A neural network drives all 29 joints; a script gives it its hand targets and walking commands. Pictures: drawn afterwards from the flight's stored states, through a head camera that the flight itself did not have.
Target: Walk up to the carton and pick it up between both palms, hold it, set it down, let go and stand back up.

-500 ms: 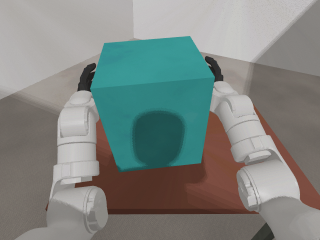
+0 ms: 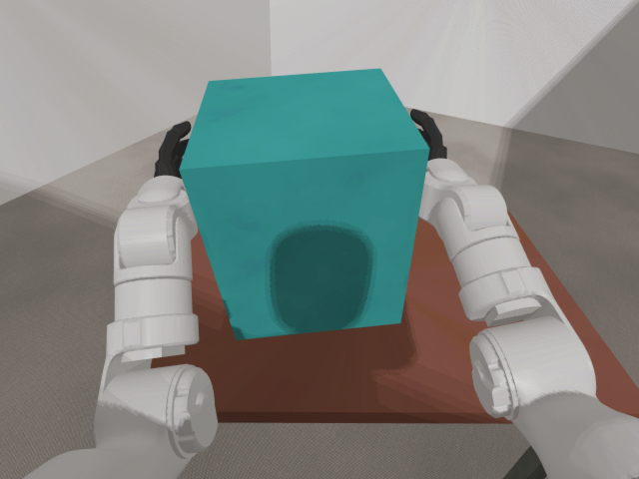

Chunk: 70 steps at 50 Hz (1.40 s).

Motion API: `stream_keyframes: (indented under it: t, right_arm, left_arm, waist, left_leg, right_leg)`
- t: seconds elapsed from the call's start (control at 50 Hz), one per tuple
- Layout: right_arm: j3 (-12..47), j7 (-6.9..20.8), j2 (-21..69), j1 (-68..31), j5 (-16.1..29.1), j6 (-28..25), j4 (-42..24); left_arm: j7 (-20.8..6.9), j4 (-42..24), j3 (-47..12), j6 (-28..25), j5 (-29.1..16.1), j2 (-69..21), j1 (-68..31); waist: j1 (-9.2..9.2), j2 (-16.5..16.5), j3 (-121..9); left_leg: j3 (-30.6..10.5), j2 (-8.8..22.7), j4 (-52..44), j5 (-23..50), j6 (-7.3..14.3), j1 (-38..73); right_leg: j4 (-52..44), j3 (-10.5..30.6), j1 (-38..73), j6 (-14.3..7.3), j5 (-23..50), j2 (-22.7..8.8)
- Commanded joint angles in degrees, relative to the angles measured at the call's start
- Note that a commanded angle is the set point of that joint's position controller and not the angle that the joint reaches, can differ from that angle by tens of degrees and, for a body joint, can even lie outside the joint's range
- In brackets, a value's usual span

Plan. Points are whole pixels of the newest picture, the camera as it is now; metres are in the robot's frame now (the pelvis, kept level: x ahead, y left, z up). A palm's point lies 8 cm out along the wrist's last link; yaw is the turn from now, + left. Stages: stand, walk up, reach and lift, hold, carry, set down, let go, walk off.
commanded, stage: hold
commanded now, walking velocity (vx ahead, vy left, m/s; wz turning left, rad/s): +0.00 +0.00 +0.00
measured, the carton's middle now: (307, 205) +0.37 +0.00 +0.21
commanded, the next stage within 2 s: none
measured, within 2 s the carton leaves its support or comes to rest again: neither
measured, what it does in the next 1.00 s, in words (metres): stands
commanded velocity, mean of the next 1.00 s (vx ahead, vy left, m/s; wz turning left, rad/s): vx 0.00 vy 0.00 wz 0.00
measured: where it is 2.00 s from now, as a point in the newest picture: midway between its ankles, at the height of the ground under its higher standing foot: outside the picture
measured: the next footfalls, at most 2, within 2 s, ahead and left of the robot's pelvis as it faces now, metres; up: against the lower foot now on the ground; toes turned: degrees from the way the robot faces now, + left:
none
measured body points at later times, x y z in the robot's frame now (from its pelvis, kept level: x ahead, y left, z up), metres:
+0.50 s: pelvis +0.01 +0.00 +0.00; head -0.06 +0.02 +0.44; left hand +0.39 +0.16 +0.23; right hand +0.40 -0.15 +0.25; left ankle +0.02 +0.14 -0.75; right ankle +0.00 -0.13 -0.75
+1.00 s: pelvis +0.00 +0.00 +0.00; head -0.08 +0.01 +0.44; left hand +0.37 +0.16 +0.24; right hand +0.39 -0.14 +0.26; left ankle +0.02 +0.14 -0.75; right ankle +0.00 -0.13 -0.75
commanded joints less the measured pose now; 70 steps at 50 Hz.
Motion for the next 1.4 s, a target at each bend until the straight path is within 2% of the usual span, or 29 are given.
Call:
stream_keyframes:
  t: [0.0, 0.08, 0.14, 0.16, 0.28, 0.42, 0.46, 0.52, 0.54, 0.62, 0.7, 0.74, 0.76, 0.78, 0.84, 0.88, 0.92, 1.04, 1.12, 1.18, 1.24, 1.32, 1.38]
  right_arm:
    - [14.24, 7.25, 45.0, -45.88, 7.89, -1.95, -18.81]
    - [14.76, 7.12, 44.38, -46.86, 8.42, -2.51, -20.16]
    - [14.3, 6.96, 44.16, -46.15, 8.42, -2.45, -19.04]
    - [14.99, 6.99, 44.36, -46.6, 8.74, -2.52, -19.37]
    - [14.93, 7.02, 44.22, -46.38, 8.86, -2.58, -19.09]
    - [15.6, 6.62, 44.95, -46.05, 9.5, -2.56, -21.35]
    - [15.7, 6.63, 44.07, -44.99, 10.07, -2.57, -21.76]
    - [16.18, 6.38, 43.68, -43.76, 10.2, -2.35, -21.8]
    - [17.0, 6.26, 44.02, -44.18, 10.27, -2.41, -23.38]
    - [18.17, 5.68, 43.76, -41.89, 10.65, -2.17, -24.54]
    - [19.03, 5.22, 44.27, -42.1, 10.84, -2.02, -27.19]
    - [18.93, 5.27, 43.95, -42.49, 11.08, -1.87, -27.23]
    - [18.77, 5.36, 44.04, -42.36, 10.73, -1.79, -27.33]
    - [18.82, 5.42, 44.43, -43.19, 10.48, -1.81, -27.86]
    - [17.1, 5.88, 44.45, -44.37, 9.5, -1.48, -24.85]
    - [16.82, 6.32, 45.02, -45.18, 9.13, -1.68, -24.4]
    - [15.57, 6.72, 44.77, -46.48, 8.49, -1.8, -23.07]
    - [13.77, 7.36, 44.13, -46.74, 7.68, -1.94, -18.85]
    - [12.79, 7.69, 43.92, -47.32, 7.21, -2.22, -15.88]
    - [12.71, 7.78, 44.03, -48.09, 7.79, -2.52, -16.79]
    - [13.71, 7.73, 44.34, -47.82, 8.77, -2.74, -17.32]
    - [13.99, 7.51, 43.85, -46.16, 9.0, -2.81, -17.22]
    - [14.67, 7.06, 43.19, -45.41, 9.67, -2.77, -19.42]
  left_arm:
    - [-8.59, -5.71, -30.11, -5.77, -9.28, -31.61, -51.27]
    - [-8.35, -5.6, -30.11, -6.09, -9.61, -31.88, -50.92]
    - [-8.28, -5.29, -30.02, -6.15, -9.48, -32.0, -50.82]
    - [-8.19, -5.4, -29.87, -6.06, -9.33, -32.35, -50.97]
    - [-7.93, -5.28, -29.78, -6.14, -9.29, -31.9, -51.26]
    - [-7.62, -7.66, -31.54, -6.17, -10.29, -32.76, -50.96]
    - [-7.37, -9.22, -32.31, -6.12, -10.22, -32.74, -50.62]
    - [-7.34, -9.67, -32.38, -5.72, -10.38, -32.46, -49.04]
    - [-7.38, -10.2, -32.47, -5.78, -10.54, -32.33, -48.77]
    - [-7.8, -12.48, -33.13, -5.12, -9.99, -32.43, -47.03]
    - [-7.86, -14.28, -33.56, -4.73, -10.01, -31.96, -46.54]
    - [-7.92, -14.13, -33.64, -4.53, -9.76, -32.03, -46.3]
    - [-8.04, -13.86, -34.22, -4.49, -10.09, -32.32, -46.79]
    - [-8.11, -13.68, -33.95, -4.4, -9.81, -32.7, -46.92]
    - [-8.32, -10.08, -31.85, -4.31, -8.49, -31.93, -47.7]
    - [-8.51, -9.42, -31.86, -4.74, -9.03, -31.83, -49.29]
    - [-8.48, -7.19, -31.73, -5.03, -9.23, -32.38, -50.18]
    - [-8.24, -3.02, -29.37, -5.74, -9.02, -31.74, -50.76]
    - [-8.47, -1.19, -28.15, -6.1, -8.48, -32.0, -52.2]
    - [-8.34, -1.42, -28.37, -6.27, -9.1, -32.26, -52.34]
    - [-7.66, -4.6, -30.15, -7.03, -10.57, -32.56, -53.74]
    - [-7.08, -5.94, -30.58, -6.88, -10.25, -33.01, -52.57]
    - [-7.15, -6.24, -30.49, -6.29, -9.85, -32.79, -50.15]
  waist:
    - [-0.21, 1.81, -20.69]
    - [-0.21, 1.63, -22.37]
    - [-0.65, 2.15, -21.94]
    - [-0.21, 2.54, -22.18]
    - [-0.31, 2.14, -21.19]
    - [-0.94, 2.17, -22.4]
    - [-1.4, 3.15, -23.65]
    - [-1.48, 3.34, -24.02]
    - [-1.02, 2.21, -23.89]
    - [-1.34, 3.31, -23.76]
    - [-1.36, 2.81, -23.9]
    - [-1.16, 2.68, -23.35]
    - [-1.66, 2.36, -22.85]
    - [-1.07, 2.05, -22.71]
    - [-0.75, 1.79, -19.31]
    - [-0.69, 1.36, -19.83]
    - [-0.79, 2.27, -19.73]
    - [-0.3, 0.89, -19.21]
    - [-0.02, 1.69, -18.95]
    - [-0.18, 1.94, -21.2]
    - [-0.27, 2.63, -24.58]
    - [-0.81, 3.87, -23.23]
    - [-0.9, 2.61, -22.81]
  left_leg:
    - [2.41, -5.82, -2.42, 8.74, -0.54, 3.96]
    - [2.29, -5.94, -1.52, 12.14, -0.99, 5.43]
    - [2.31, -5.99, -1.17, 12.31, -1.26, 5.32]
    - [2.18, -5.96, -0.97, 12.74, -1.27, 5.36]
    - [2.3, -6.1, -0.97, 12.9, -1.21, 5.12]
    - [1.65, -6.04, 0.05, 16.13, -1.67, 5.49]
    - [1.8, -5.83, 0.47, 17.5, -2.4, 7.23]
    - [1.57, -6.1, 1.04, 19.36, -2.56, 7.39]
    - [1.58, -6.08, 1.03, 19.84, -2.41, 7.53]
    - [1.58, -6.08, 1.67, 22.36, -2.99, 8.45]
    - [1.52, -6.52, 1.74, 22.46, -2.65, 8.32]
    - [1.53, -6.16, 1.42, 21.38, -2.67, 8.74]
    - [1.52, -6.16, 1.09, 20.48, -2.64, 8.36]
    - [1.59, -6.07, 1.02, 19.72, -2.49, 7.85]
    - [1.87, -5.97, -0.69, 14.03, -1.41, 5.67]
    - [2.27, -5.87, -1.24, 12.11, -1.23, 5.34]
    - [2.19, -5.8, -1.48, 10.62, -1.39, 4.85]
    - [2.26, -5.91, -2.63, 8.34, -0.61, 3.59]
    - [2.4, -5.75, -3.29, 5.73, -0.27, 2.74]
    - [2.44, -5.96, -1.85, 8.84, -0.83, 4.12]
    - [1.96, -5.91, -0.75, 12.91, -1.49, 5.4]
    - [1.41, -5.81, 0.0, 15.82, -2.21, 6.09]
    - [1.52, -5.94, 0.31, 16.87, -2.01, 6.21]
  right_leg:
    - [-1.38, 0.13, 4.31, 2.61, 7.04, 5.02]
    - [-1.04, -0.16, 5.78, 2.73, 9.99, 5.49]
    - [-0.95, -0.17, 5.22, 2.76, 10.11, 5.48]
    - [-0.82, -0.07, 5.73, 2.58, 10.14, 5.55]
    - [-0.85, 0.04, 5.03, 2.63, 10.3, 5.51]
    - [-0.17, 0.03, 6.14, 2.71, 13.64, 5.76]
    - [-0.1, -0.41, 6.24, 2.85, 14.84, 6.01]
    - [0.17, -0.06, 7.28, 2.88, 17.25, 5.92]
    - [0.28, -0.24, 7.77, 2.95, 17.9, 6.09]
    - [0.69, -0.3, 8.48, 3.14, 21.34, 6.14]
    - [0.94, -0.18, 9.03, 3.36, 22.7, 6.11]
    - [0.72, -0.36, 8.17, 3.33, 21.49, 6.06]
    - [0.41, -0.52, 8.23, 3.18, 20.12, 5.97]
    - [0.34, -0.26, 7.47, 3.15, 18.9, 6.05]
    - [-0.66, -0.24, 5.83, 2.91, 13.13, 5.47]
    - [-0.72, -0.44, 5.49, 2.71, 10.78, 5.38]
    - [-1.21, -0.32, 4.93, 2.49, 8.6, 5.26]
    - [-1.66, -0.04, 4.14, 2.67, 6.26, 5.22]
    - [-1.89, 0.02, 3.62, 2.38, 3.42, 5.11]
    - [-1.3, -0.05, 4.22, 2.5, 6.73, 5.19]
    - [-0.6, 0.04, 5.18, 2.44, 9.92, 5.58]
    - [-0.57, -0.14, 5.41, 2.32, 11.93, 5.91]
    - [-0.38, -0.2, 6.06, 2.72, 13.94, 6.07]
